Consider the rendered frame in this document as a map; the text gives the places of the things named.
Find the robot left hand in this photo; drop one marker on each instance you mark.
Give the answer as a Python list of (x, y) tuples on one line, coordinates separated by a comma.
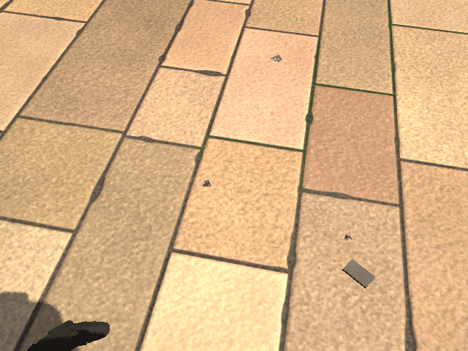
[(69, 335)]

